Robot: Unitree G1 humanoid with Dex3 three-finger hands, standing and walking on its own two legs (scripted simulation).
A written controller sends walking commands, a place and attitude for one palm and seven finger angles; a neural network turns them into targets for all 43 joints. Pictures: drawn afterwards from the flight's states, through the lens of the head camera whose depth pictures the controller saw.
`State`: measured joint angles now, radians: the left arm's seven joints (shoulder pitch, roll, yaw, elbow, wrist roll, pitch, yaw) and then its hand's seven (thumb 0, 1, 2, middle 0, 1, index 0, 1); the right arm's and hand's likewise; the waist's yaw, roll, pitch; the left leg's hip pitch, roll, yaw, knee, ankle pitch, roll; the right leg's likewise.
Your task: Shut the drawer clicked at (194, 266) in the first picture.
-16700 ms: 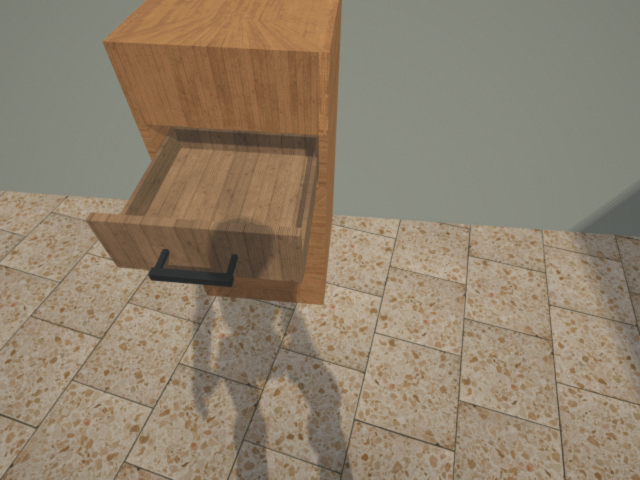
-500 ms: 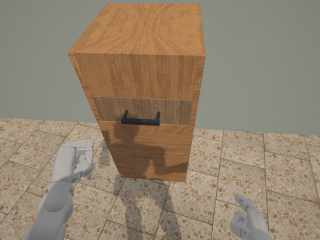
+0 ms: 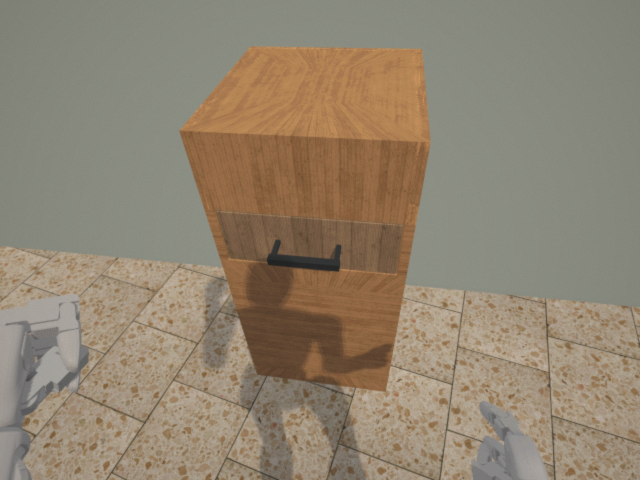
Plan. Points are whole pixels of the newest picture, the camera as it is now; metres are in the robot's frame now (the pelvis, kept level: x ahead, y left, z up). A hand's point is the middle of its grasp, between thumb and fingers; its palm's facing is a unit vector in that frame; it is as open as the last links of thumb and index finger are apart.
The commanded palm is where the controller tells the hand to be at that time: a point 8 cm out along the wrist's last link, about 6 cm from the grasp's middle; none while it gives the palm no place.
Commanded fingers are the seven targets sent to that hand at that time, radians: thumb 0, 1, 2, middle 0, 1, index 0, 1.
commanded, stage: draw the hand back to the body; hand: left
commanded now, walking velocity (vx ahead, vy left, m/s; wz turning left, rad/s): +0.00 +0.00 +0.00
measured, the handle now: (305, 255) +0.57 +0.12 -0.11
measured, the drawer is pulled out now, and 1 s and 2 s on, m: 0.00 0.00 0.00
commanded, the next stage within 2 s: step back with the hand held close in 0.10 s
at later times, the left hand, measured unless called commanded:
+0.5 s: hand (96, 352) +0.18 +0.25 +0.15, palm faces +0.28 -0.83 -0.49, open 3.3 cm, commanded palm +0.12 +0.29 +0.17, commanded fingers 0.00 0.90 0.90 -1.40 -1.60 -1.40 -1.60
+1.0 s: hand (36, 413) +0.12 +0.26 +0.15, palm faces +0.33 -0.80 -0.51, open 3.3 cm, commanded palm +0.05 +0.31 +0.17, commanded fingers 0.00 0.90 0.90 -1.40 -1.60 -1.40 -1.60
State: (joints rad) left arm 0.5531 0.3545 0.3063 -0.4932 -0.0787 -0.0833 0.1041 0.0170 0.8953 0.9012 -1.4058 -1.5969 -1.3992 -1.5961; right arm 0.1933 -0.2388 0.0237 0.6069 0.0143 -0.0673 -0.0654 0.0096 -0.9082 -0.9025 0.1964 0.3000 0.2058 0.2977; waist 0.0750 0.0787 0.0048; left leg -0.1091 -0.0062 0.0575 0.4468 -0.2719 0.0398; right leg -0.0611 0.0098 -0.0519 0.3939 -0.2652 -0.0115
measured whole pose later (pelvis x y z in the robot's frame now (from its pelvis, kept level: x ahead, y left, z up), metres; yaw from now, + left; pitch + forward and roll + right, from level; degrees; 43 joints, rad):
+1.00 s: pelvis -0.07 +0.03 -0.01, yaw +0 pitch +1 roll -2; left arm 0.62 0.41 0.39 -0.60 -0.02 -0.25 0.13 0.02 0.89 0.90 -1.41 -1.60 -1.40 -1.60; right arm 0.18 -0.22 -0.01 0.53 0.00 -0.05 -0.08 0.01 -0.91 -0.90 0.20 0.30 0.21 0.30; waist 0.00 0.01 0.06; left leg -0.38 -0.03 0.07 0.55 -0.20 0.09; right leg -0.33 0.00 0.00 0.53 -0.20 0.03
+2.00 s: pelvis -0.23 +0.03 -0.01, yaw -4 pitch +1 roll -3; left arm 0.55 0.43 0.39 -0.54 -0.07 -0.28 0.12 0.02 0.89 0.90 -1.41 -1.60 -1.40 -1.60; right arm 0.17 -0.22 -0.02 0.61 -0.02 -0.09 -0.07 0.01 -0.91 -0.90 0.20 0.30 0.21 0.30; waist 0.00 -0.02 0.04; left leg -0.42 -0.01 0.02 0.38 0.02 0.07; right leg -0.28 0.08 0.06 0.73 -0.48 0.00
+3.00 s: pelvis -0.28 +0.05 +0.00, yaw -3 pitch +1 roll -1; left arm 0.64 0.39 0.36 -0.57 -0.04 -0.23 0.14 0.02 0.89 0.90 -1.41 -1.60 -1.40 -1.60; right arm 0.17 -0.18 0.01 0.60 0.00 -0.11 -0.06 0.01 -0.91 -0.90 0.20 0.30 0.21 0.30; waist 0.00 0.00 0.03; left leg -0.28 0.01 0.04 0.50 -0.23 0.02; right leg -0.17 0.02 -0.04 0.47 -0.30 -0.02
